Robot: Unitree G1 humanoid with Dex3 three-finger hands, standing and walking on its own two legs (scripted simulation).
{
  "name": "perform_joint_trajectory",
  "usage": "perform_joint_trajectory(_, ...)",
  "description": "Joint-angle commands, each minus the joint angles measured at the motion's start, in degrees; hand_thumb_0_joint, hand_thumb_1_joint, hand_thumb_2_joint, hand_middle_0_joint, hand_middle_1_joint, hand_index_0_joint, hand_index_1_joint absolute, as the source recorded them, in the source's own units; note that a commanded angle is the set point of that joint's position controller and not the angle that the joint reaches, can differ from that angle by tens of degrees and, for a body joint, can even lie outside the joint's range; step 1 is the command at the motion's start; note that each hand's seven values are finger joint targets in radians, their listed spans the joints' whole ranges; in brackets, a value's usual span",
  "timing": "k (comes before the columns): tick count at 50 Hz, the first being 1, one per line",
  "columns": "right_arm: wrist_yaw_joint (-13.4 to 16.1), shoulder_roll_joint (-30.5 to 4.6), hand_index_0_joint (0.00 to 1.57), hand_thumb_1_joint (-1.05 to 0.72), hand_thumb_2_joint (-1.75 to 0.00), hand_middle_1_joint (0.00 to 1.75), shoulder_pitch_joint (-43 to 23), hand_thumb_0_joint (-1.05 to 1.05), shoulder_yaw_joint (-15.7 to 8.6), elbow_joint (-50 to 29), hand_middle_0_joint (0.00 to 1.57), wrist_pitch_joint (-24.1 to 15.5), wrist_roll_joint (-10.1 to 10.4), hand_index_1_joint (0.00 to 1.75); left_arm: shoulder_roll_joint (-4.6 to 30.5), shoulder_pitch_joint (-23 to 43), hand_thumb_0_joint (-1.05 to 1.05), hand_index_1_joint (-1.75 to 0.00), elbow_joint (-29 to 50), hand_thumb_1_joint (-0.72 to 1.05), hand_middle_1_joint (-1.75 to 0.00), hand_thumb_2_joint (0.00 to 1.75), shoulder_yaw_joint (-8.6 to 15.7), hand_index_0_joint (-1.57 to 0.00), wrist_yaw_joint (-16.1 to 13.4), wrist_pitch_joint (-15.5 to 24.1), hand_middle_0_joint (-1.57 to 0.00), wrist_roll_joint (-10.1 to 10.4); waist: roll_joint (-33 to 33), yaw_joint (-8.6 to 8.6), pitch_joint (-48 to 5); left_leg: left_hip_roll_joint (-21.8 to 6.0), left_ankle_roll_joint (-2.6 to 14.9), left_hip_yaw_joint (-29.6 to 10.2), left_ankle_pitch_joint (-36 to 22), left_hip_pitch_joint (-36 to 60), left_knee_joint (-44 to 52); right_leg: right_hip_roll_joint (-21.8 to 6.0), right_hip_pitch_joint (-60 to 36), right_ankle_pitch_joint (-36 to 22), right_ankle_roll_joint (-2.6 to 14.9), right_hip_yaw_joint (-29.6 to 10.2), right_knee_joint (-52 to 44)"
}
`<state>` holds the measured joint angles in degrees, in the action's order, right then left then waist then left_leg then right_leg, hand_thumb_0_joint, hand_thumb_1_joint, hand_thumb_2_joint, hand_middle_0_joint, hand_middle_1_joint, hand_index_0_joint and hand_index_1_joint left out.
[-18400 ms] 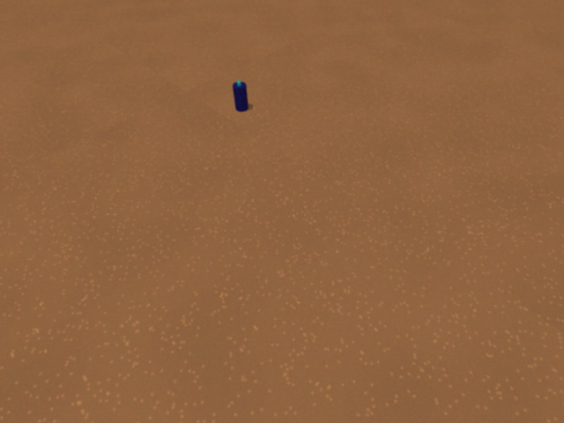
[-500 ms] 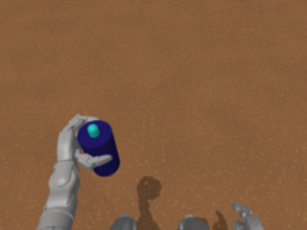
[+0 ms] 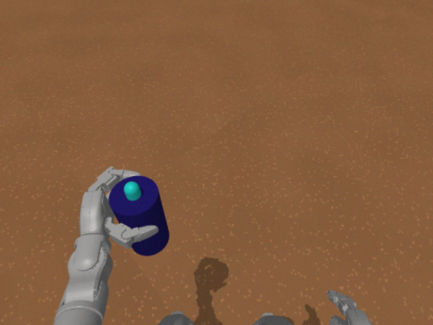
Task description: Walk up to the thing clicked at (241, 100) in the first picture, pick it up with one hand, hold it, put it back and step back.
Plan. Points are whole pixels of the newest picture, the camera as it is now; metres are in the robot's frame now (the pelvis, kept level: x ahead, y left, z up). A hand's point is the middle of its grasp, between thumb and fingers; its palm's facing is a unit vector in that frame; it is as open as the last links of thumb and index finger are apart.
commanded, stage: hold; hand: left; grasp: from the side
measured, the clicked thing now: (141, 214) +0.32 +0.16 +0.00
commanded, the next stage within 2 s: none
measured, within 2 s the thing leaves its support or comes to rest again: neither
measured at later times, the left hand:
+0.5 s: hand (127, 207) +0.32 +0.18 +0.04, palm faces +0.11 -0.99 -0.06, open 11.7 cm
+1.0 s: hand (126, 209) +0.31 +0.17 +0.04, palm faces +0.11 -0.99 -0.05, open 11.7 cm
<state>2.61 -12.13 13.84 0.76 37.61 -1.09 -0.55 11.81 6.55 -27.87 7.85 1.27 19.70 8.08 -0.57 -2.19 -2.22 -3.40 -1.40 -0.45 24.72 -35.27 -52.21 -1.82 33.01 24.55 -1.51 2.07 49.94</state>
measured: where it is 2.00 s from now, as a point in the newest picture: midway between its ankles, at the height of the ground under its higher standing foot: outside the picture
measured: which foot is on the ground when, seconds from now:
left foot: down 0.00-1.00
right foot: down 0.00-1.00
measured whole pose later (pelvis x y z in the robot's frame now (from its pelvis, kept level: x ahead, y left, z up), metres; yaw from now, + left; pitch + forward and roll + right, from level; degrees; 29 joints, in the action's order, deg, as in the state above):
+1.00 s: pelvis -0.01 +0.00 +0.01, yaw +0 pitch +5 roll -1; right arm 2.1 -12.3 14.0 0.2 38.9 -2.5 0.1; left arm 11.8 4.6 -26.2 7.1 1.5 19.7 8.4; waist -0.6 -1.8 -0.8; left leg -3.1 -1.3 0.0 22.5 -30.1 -47.8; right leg -2.0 28.1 22.4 -1.7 1.8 45.8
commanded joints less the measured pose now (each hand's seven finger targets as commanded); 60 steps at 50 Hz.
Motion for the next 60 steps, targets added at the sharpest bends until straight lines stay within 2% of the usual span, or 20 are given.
perform_joint_trajectory(1, 0.7, -8.0, 0.20, -0.94, -0.91, 0.30, -1.1, 0.00, -2.7, -7.0, 0.20, -2.1, 0.0, 0.30, 6.7, 23.2, 0.00, -1.36, 20.4, -0.07, -1.36, 1.13, 2.9, -1.22, 0.4, 7.3, -1.20, 2.9, -2.9, -0.57, -19.8, 2.6, 1.12, 0.3, -16.8, 11.9, 7.9, 2.5, -8.7, -19.1, 1.66, 0.3, -7.3)
perform_joint_trajectory(2, 0.8, -8.2, 0.20, -0.94, -0.91, 0.30, -1.0, 0.00, -3.0, -6.6, 0.20, -2.2, 0.2, 0.30, 9.0, 24.4, 0.00, -1.36, 22.4, -0.10, -1.36, 1.12, 4.6, -1.22, -0.1, 7.5, -1.20, 2.7, -3.1, 0.09, -19.9, 2.6, 1.13, 0.4, -17.0, 12.5, 8.3, 2.5, -8.9, -19.2, 1.63, 0.3, -7.3)
perform_joint_trajectory(10, 0.4, -7.5, 0.20, -0.94, -0.91, 0.30, -1.5, 0.00, -2.8, -6.6, 0.20, -2.4, 0.0, 0.30, 6.2, 22.1, 0.00, -1.37, 21.8, -0.07, -1.37, 1.14, 2.8, -1.22, -0.5, 7.1, -1.20, 2.4, -3.0, 0.10, -18.1, 2.5, 0.75, 0.2, -16.3, 12.9, 9.8, 2.7, -9.1, -17.9, 1.85, 0.8, -8.1)
perform_joint_trajectory(13, 0.4, -7.6, 0.20, -0.94, -0.91, 0.30, -1.5, 0.00, -3.0, -6.9, 0.20, -2.4, 0.1, 0.30, 9.6, 25.1, 0.00, -1.36, 26.3, -0.06, -1.36, 1.13, 4.5, -1.21, -0.9, 7.7, -1.19, 1.8, -4.1, 0.65, -19.7, 2.6, 0.79, 0.6, -15.6, 13.6, 10.0, 2.5, -10.1, -17.5, 1.76, 0.4, -8.6)
perform_joint_trajectory(16, 0.2, -7.5, 0.20, -0.94, -0.91, 0.30, -1.3, 0.00, -2.8, -6.6, 0.20, -2.6, 0.1, 0.30, 6.9, 20.2, 0.00, -1.37, 20.9, -0.05, -1.38, 1.13, 3.5, -1.23, -0.4, 7.0, -1.21, 2.2, -2.2, 0.09, -17.1, 2.5, 0.83, 0.3, -15.1, 12.9, 10.3, 2.6, -9.9, -16.9, 1.65, 0.6, -8.8)
perform_joint_trajectory(22, 0.4, -7.8, 0.20, -0.94, -0.91, 0.30, -0.7, 0.00, -3.1, -5.8, 0.20, -2.7, 0.4, 0.30, 9.0, 22.6, 0.00, -1.37, 24.4, -0.06, -1.37, 1.15, 4.5, -1.22, -0.3, 7.3, -1.20, 2.5, -4.3, 0.21, -19.2, 2.4, 0.68, 0.3, -17.3, 15.2, 10.4, 2.6, -10.1, -18.6, 1.82, 0.5, -8.8)
perform_joint_trajectory(24, 0.2, -7.4, 0.20, -0.94, -0.91, 0.30, -1.0, 0.00, -2.8, -5.9, 0.20, -2.9, 0.4, 0.30, 5.1, 21.6, 0.00, -1.37, 22.6, -0.06, -1.37, 1.15, 1.1, -1.22, 0.0, 6.9, -1.20, 2.9, -2.8, -0.30, -16.9, 2.4, 0.76, 0.4, -16.3, 14.2, 10.7, 2.5, -9.7, -18.0, 1.75, 0.7, -9.2)
perform_joint_trajectory(27, 0.3, -8.0, 0.20, -0.94, -0.91, 0.30, -1.4, 0.00, -3.2, -5.7, 0.20, -3.1, 0.5, 0.30, 8.0, 22.9, 0.00, -1.36, 23.5, -0.08, -1.37, 1.14, 3.5, -1.21, -0.6, 7.3, -1.19, 2.6, -2.6, 0.40, -17.2, 2.5, 0.88, 0.4, -14.8, 14.3, 11.3, 2.3, -10.4, -16.7, 1.67, 0.6, -9.6)
perform_joint_trajectory(30, 0.0, -8.1, 0.20, -0.94, -0.91, 0.30, -1.5, 0.00, -3.4, -5.8, 0.20, -3.4, 0.5, 0.30, 6.9, 21.2, 0.00, -1.37, 22.0, -0.10, -1.37, 1.13, 2.4, -1.21, -0.4, 7.3, -1.19, 2.3, -3.9, 0.35, -17.6, 2.2, 0.47, 0.1, -16.9, 15.7, 11.4, 2.6, -9.7, -17.5, 1.98, 1.1, -9.0)
perform_joint_trajectory(32, 0.2, -8.1, 0.20, -0.94, -0.91, 0.30, -1.3, 0.00, -3.4, -5.5, 0.20, -3.2, 0.5, 0.30, 9.7, 24.1, 0.00, -1.36, 25.9, -0.10, -1.36, 1.13, 4.5, -1.20, -0.7, 7.8, -1.18, 2.3, -4.2, 0.51, -18.8, 2.5, 0.75, 0.5, -16.5, 15.8, 11.1, 2.3, -10.7, -18.0, 1.68, 0.5, -9.6)
perform_joint_trajectory(33, 0.3, -7.5, 0.20, -0.94, -0.91, 0.30, -1.5, 0.00, -2.9, -5.6, 0.20, -3.2, 0.4, 0.30, 7.4, 21.3, 0.00, -1.36, 22.6, -0.10, -1.37, 1.13, 2.9, -1.21, -0.5, 7.3, -1.19, 2.4, -2.3, 0.20, -17.6, 2.6, 0.97, 0.5, -16.4, 14.8, 10.9, 2.3, -11.1, -18.2, 1.49, 0.5, -9.8)
perform_joint_trajectory(34, 0.3, -7.4, 0.20, -0.94, -0.91, 0.30, -1.4, 0.00, -3.0, -5.7, 0.20, -3.3, 0.4, 0.30, 8.5, 24.4, 0.00, -1.35, 27.5, -0.08, -1.35, 1.12, 3.8, -1.20, -0.8, 7.6, -1.18, 2.8, -3.1, 0.53, -19.0, 2.7, 0.99, 0.8, -15.5, 14.8, 11.2, 2.2, -12.0, -17.9, 1.42, 0.3, -10.1)
perform_joint_trajectory(36, 0.3, -7.6, 0.20, -0.94, -0.91, 0.30, -1.6, 0.00, -2.9, -5.4, 0.20, -3.3, 0.4, 0.30, 5.5, 19.4, 0.00, -1.37, 19.0, -0.08, -1.37, 1.15, 2.5, -1.21, -0.7, 6.5, -1.19, 2.6, -1.5, -0.04, -16.4, 2.5, 1.05, 0.7, -15.7, 14.1, 11.2, 2.3, -10.6, -17.8, 1.46, 0.5, -10.1)
perform_joint_trajectory(38, 0.2, -8.2, 0.20, -0.94, -0.91, 0.30, -1.8, 0.00, -3.4, -5.4, 0.20, -3.3, 0.4, 0.30, 9.2, 23.4, 0.00, -1.37, 23.1, -0.07, -1.37, 1.15, 4.7, -1.20, -0.8, 7.6, -1.18, 2.2, -3.9, 0.59, -17.0, 2.5, 0.72, 0.6, -15.2, 14.5, 11.6, 2.3, -10.4, -16.8, 1.73, 0.6, -9.9)
perform_joint_trajectory(46, 0.0, -8.0, 0.20, -0.94, -0.91, 0.30, -1.8, 0.00, -3.3, -5.9, 0.20, -3.5, 0.6, 0.30, 8.1, 21.3, 0.00, -1.37, 22.7, -0.08, -1.37, 1.15, 3.9, -1.21, 0.2, 8.1, -1.19, 2.9, -3.8, 0.46, -17.9, 2.6, 0.77, 0.6, -14.4, 15.3, 11.8, 2.3, -10.8, -16.0, 1.70, 0.5, -10.3)
perform_joint_trajectory(49, 0.0, -8.0, 0.20, -0.94, -0.91, 0.30, -1.8, 0.00, -3.2, -6.2, 0.20, -3.8, 0.6, 0.30, 5.9, 20.2, 0.00, -1.37, 22.1, -0.08, -1.38, 1.15, 1.8, -1.21, 0.5, 7.8, -1.19, 3.1, -2.4, -0.06, -17.2, 2.5, 0.81, 0.5, -16.8, 15.3, 11.4, 2.4, -11.1, -18.4, 1.59, 0.6, -9.9)
perform_joint_trajectory(51, -0.1, -8.2, 0.20, -0.94, -0.91, 0.30, -1.5, 0.00, -3.4, -5.6, 0.20, -3.7, 0.7, 0.30, 8.6, 21.4, 0.00, -1.36, 22.6, -0.07, -1.36, 1.15, 4.4, -1.20, 0.3, 8.0, -1.18, 3.0, -3.4, 0.37, -16.4, 2.4, 0.67, 0.4, -16.3, 14.9, 11.7, 2.4, -10.7, -17.8, 1.74, 0.7, -9.9)
perform_joint_trajectory(53, -0.3, -7.9, 0.20, -0.94, -0.91, 0.30, -1.4, 0.00, -3.3, -5.6, 0.20, -3.8, 0.4, 0.30, 6.9, 21.7, 0.00, -1.38, 22.2, -0.08, -1.38, 1.16, 2.7, -1.20, 0.7, 8.4, -1.19, 3.0, -2.9, 0.01, -16.6, 2.4, 0.70, 0.2, -14.7, 14.4, 11.8, 2.4, -10.1, -16.5, 1.77, 0.7, -10.0)
perform_joint_trajectory(54, -0.2, -8.0, 0.20, -0.94, -0.91, 0.30, -1.4, 0.00, -3.4, -5.4, 0.20, -3.8, 0.5, 0.30, 8.5, 22.8, 0.00, -1.37, 24.0, -0.07, -1.37, 1.16, 4.1, -1.20, 0.6, 8.7, -1.18, 3.1, -3.4, 0.45, -17.7, 2.5, 0.74, 0.5, -15.3, 14.9, 11.6, 2.3, -10.7, -17.0, 1.71, 0.6, -10.0)
perform_joint_trajectory(60, 0.2, -7.8, 0.20, -0.94, -0.91, 0.30, -1.8, 0.00, -3.2, -5.5, 0.20, -3.9, 0.5, 0.30, 9.0, 23.1, 0.00, -1.36, 26.2, -0.07, -1.36, 1.14, 3.7, -1.20, 0.4, 8.9, -1.18, 2.9, -3.7, 0.31, -18.1, 2.9, 0.97, 0.9, -14.3, 15.3, 11.5, 2.0, -11.4, -16.7, 1.52, 0.1, -10.5)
